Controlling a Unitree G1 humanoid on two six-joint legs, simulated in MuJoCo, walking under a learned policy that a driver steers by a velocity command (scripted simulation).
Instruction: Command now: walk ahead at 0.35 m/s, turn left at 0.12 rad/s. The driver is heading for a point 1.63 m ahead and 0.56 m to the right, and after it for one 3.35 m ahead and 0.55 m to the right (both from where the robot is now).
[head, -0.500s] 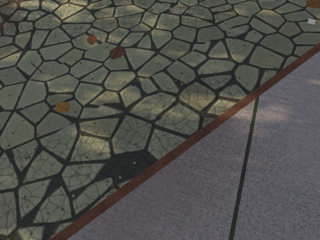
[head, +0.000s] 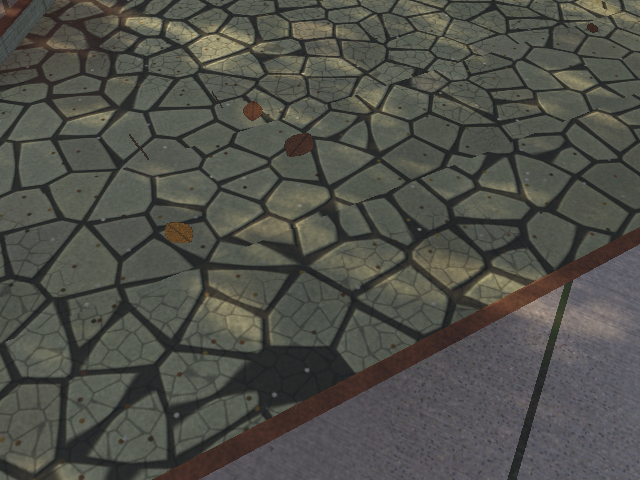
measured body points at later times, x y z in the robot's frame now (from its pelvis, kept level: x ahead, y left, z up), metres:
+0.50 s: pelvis +0.22 -0.08 +0.00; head +0.24 -0.10 +0.44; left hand +0.25 +0.20 -0.12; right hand +0.36 -0.35 -0.12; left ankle +0.29 +0.09 -0.68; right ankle +0.18 -0.16 -0.75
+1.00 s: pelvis +0.51 -0.03 -0.01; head +0.54 -0.03 +0.44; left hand +0.64 +0.24 -0.12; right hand +0.58 -0.31 -0.12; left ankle +0.53 +0.05 -0.75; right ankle +0.53 -0.20 -0.67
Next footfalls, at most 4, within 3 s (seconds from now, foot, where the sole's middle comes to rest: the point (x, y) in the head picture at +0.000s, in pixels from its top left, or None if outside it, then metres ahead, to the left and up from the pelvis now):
0.26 right None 0.22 -0.16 -0.79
0.76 left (287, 455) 0.57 0.05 -0.79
1.30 right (404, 352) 0.82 -0.23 -0.79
1.76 left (352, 257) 1.15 -0.12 -0.83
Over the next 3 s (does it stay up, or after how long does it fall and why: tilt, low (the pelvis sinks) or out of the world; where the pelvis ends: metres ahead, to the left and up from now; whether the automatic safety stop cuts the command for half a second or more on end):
stays up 1.48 -0.55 -0.05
